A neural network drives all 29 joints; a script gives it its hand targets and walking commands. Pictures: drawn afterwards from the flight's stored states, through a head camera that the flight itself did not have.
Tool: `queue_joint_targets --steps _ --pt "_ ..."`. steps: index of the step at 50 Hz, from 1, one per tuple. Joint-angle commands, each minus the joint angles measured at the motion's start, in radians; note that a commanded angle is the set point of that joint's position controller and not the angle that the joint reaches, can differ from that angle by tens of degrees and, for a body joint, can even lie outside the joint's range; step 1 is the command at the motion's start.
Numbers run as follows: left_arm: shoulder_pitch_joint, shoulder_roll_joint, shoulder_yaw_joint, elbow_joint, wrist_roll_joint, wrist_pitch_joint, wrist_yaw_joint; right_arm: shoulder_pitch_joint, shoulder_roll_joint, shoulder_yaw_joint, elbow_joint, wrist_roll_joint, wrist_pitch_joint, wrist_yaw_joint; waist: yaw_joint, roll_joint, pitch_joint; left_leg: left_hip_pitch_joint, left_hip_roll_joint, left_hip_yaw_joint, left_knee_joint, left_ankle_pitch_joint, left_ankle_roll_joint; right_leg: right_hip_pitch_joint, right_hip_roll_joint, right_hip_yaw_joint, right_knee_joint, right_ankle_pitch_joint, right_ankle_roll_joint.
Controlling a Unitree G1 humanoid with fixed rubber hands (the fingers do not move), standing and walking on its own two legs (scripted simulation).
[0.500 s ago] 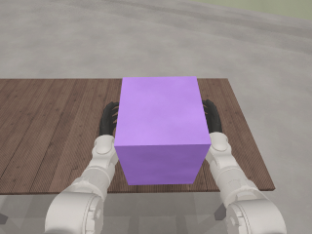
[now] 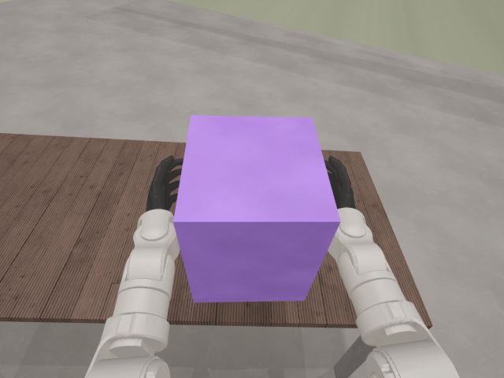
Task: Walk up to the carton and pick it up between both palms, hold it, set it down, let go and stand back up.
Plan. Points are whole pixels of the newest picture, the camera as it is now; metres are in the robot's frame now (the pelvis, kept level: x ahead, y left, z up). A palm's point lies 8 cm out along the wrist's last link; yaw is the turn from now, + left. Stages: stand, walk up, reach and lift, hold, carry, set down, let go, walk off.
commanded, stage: reach and lift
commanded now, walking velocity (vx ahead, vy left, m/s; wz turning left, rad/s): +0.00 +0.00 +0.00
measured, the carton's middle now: (250, 213) +0.38 -0.02 +0.08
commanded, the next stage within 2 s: hold in 1.50 s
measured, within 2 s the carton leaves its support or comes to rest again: neither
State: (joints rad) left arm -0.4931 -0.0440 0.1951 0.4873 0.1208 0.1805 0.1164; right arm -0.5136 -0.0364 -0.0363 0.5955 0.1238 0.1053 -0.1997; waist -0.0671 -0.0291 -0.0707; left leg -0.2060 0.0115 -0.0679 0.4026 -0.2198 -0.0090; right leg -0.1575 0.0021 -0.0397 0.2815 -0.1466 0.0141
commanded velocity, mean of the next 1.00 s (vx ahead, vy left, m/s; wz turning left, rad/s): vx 0.00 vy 0.00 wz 0.00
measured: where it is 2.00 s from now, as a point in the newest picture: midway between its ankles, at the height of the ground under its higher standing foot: outside the picture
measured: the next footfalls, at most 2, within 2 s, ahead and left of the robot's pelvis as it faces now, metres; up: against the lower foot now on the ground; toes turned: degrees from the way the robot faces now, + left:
none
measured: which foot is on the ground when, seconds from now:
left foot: down 0.00-1.00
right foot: down 0.00-1.00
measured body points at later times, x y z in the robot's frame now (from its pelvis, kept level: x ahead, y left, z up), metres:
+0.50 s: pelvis -0.03 +0.00 +0.00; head -0.05 +0.03 +0.45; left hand +0.37 +0.13 +0.15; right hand +0.35 -0.17 +0.14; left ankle -0.01 +0.12 -0.75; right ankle +0.00 -0.13 -0.75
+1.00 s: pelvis -0.02 +0.00 +0.00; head -0.05 +0.04 +0.45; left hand +0.37 +0.13 +0.16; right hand +0.35 -0.16 +0.15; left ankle -0.01 +0.12 -0.75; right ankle +0.00 -0.13 -0.75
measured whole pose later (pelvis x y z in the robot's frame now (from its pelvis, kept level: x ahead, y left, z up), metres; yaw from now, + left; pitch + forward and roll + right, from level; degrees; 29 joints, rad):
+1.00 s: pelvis -0.02 +0.00 +0.00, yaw +0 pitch -6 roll -1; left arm -0.59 -0.07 0.28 0.25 0.27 0.51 0.03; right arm -0.61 -0.02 -0.07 0.57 0.13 0.23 -0.18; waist -0.09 -0.06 0.03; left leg -0.06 0.00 -0.06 0.35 -0.18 0.00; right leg -0.03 0.00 -0.02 0.25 -0.12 0.02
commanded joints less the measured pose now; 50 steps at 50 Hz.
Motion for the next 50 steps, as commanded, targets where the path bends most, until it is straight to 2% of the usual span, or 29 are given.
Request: queue_joint_targets --steps 1,5,9,16,19,23,26,30,35,42,50 --pt "-0.560 -0.667 -0.525 -0.238 -0.001 0.035 -0.180 -0.584 0.665 0.435 -0.300 0.013 -0.028 0.120 -0.026 0.071 -0.383 0.168 -0.058 0.015 -0.024 0.420 -0.081 0.221 0.063 0.006 0.025 0.391 0.012" --pt "-0.561 -0.669 -0.546 -0.274 0.001 0.081 -0.189 -0.631 0.646 0.427 -0.351 0.017 -0.034 0.125 -0.027 0.087 -0.374 0.184 -0.057 0.020 -0.028 0.415 -0.088 0.216 0.068 -0.010 0.015 0.353 0.009" --pt "-0.562 -0.667 -0.546 -0.271 0.008 0.124 -0.195 -0.665 0.623 0.411 -0.356 0.012 -0.026 0.133 -0.027 0.085 -0.341 0.195 -0.054 0.028 -0.049 0.360 -0.083 0.206 0.067 -0.018 0.000 0.284 0.007" --pt "-0.605 -0.667 -0.531 -0.261 -0.001 0.177 -0.194 -0.765 0.635 0.408 -0.380 0.013 -0.017 0.141 -0.006 0.065 -0.350 0.170 -0.055 0.045 -0.078 0.240 -0.052 0.203 0.059 -0.015 -0.010 0.197 0.010" --pt "-0.622 -0.648 -0.486 -0.233 0.010 0.196 -0.200 -0.780 0.639 0.388 -0.334 0.004 -0.001 0.144 0.005 0.037 -0.317 0.153 -0.055 0.055 -0.103 0.169 -0.030 0.197 0.052 -0.012 -0.018 0.148 0.015" --pt "-0.631 -0.636 -0.447 -0.211 0.023 0.220 -0.212 -0.812 0.637 0.367 -0.310 -0.001 0.005 0.145 0.012 0.025 -0.329 0.152 -0.057 0.067 -0.114 0.152 -0.018 0.223 0.049 -0.010 -0.023 0.139 0.017" --pt "-0.619 -0.615 -0.405 -0.187 0.038 0.240 -0.225 -0.824 0.638 0.357 -0.293 0.003 0.010 0.138 0.018 0.013 -0.303 0.144 -0.063 0.074 -0.120 0.148 -0.008 0.246 0.045 -0.007 -0.028 0.154 0.023" --pt "-0.666 -0.620 -0.417 -0.224 0.025 0.242 -0.231 -0.845 0.647 0.345 -0.301 0.004 0.009 0.135 0.000 0.024 -0.328 0.157 -0.066 0.078 -0.118 0.162 -0.014 0.258 0.045 -0.009 -0.025 0.171 0.026" --pt "-0.679 -0.609 -0.396 -0.212 0.037 0.260 -0.243 -0.840 0.641 0.325 -0.271 -0.002 0.024 0.128 -0.017 0.020 -0.288 0.156 -0.068 0.081 -0.129 0.139 -0.012 0.261 0.043 -0.014 -0.032 0.154 0.033" --pt "-0.677 -0.620 -0.428 -0.264 0.029 0.275 -0.242 -0.850 0.632 0.342 -0.314 0.031 0.025 0.123 -0.030 0.051 -0.331 0.204 -0.067 0.070 -0.094 0.250 -0.037 0.272 0.054 -0.028 -0.019 0.232 0.030" --pt "-0.636 -0.604 -0.444 -0.327 0.037 0.311 -0.236 -0.814 0.602 0.377 -0.345 0.071 0.049 0.115 -0.027 0.062 -0.307 0.239 -0.061 0.063 -0.077 0.325 -0.051 0.276 0.064 -0.032 -0.014 0.258 0.025"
